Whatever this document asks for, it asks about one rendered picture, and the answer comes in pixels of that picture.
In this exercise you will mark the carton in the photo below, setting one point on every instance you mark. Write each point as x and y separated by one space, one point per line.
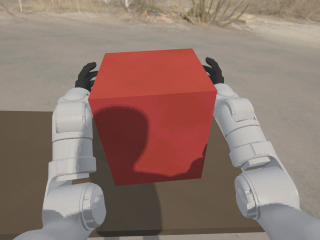
153 111

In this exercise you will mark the table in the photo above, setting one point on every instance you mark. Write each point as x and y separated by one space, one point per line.
205 205

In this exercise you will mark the robot right forearm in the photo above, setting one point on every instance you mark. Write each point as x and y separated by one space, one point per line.
248 146

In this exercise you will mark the left robot upper arm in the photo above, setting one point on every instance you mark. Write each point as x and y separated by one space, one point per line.
70 212

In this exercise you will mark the right robot upper arm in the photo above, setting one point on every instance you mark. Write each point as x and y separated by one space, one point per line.
268 196

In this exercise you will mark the robot left hand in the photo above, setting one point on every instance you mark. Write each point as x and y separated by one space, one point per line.
85 76

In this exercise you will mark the robot left forearm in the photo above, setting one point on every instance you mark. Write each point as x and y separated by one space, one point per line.
72 146

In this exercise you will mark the robot right hand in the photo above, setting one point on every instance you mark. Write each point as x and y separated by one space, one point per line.
214 71

